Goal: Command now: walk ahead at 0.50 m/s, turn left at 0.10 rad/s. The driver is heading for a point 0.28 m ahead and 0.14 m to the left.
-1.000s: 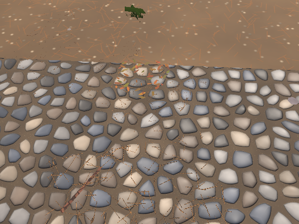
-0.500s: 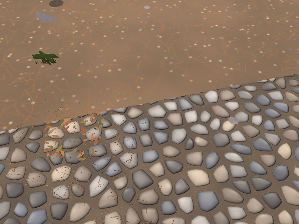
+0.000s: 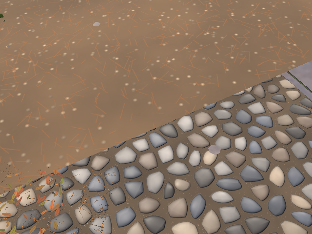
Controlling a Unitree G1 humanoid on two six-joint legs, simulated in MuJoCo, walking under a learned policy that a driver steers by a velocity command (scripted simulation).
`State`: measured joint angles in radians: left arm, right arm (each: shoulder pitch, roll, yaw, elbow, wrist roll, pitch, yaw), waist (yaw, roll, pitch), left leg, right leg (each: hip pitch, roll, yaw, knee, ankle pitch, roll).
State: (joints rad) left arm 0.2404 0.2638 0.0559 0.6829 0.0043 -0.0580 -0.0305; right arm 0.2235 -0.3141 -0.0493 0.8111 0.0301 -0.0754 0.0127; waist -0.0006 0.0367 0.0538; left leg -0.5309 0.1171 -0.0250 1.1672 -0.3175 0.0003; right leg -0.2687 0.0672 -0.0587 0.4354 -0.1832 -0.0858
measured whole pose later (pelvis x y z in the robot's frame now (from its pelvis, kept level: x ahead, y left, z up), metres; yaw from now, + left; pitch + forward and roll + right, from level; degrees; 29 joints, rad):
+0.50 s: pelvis +0.23 +0.06 -0.01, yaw +8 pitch +2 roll +0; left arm 0.21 0.29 0.05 0.84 -0.01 -0.01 0.02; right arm 0.11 -0.24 -0.03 0.79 -0.02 -0.04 0.03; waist 0.00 -0.02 0.06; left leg -0.41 -0.05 0.03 0.48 -0.09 0.07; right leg -0.40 -0.04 0.04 1.03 -0.54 0.05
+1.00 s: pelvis +0.32 +0.04 +0.00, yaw +8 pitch -1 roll +0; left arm 0.20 0.22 0.03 0.99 0.00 -0.02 0.03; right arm 0.14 -0.24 -0.03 0.97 -0.01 0.01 -0.02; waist 0.00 0.00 0.03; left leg -0.24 -0.01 0.00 0.49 -0.24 0.00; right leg -0.20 -0.02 0.01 0.51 -0.30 0.01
